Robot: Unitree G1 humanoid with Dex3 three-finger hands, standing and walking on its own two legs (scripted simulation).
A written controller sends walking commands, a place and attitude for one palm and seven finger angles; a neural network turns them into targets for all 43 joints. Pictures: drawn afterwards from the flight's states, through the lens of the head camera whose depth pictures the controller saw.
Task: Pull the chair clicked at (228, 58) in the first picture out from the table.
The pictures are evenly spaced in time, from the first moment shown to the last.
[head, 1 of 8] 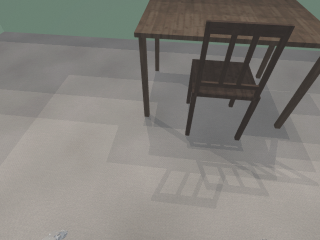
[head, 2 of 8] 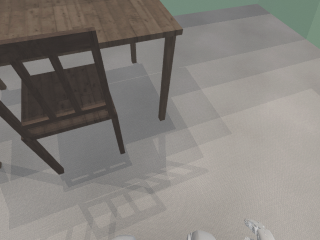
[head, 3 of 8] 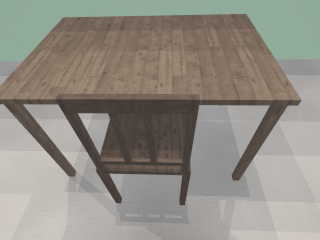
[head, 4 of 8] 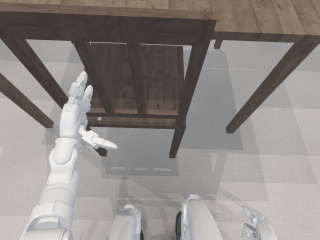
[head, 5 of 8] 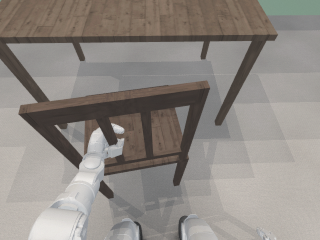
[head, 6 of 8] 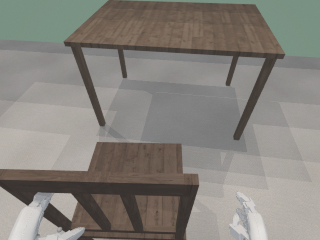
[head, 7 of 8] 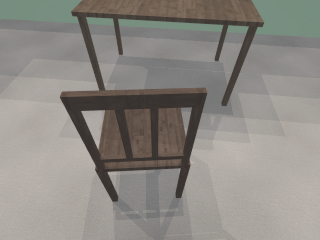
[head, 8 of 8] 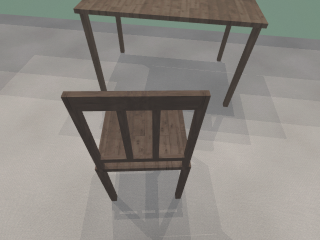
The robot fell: no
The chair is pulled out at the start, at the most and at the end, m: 0.00 0.72 0.72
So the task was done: yes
